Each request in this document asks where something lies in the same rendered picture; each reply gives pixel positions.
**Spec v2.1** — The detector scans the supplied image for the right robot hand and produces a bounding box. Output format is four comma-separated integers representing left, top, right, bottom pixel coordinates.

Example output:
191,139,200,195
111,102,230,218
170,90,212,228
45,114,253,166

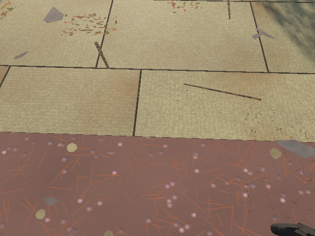
271,222,315,236

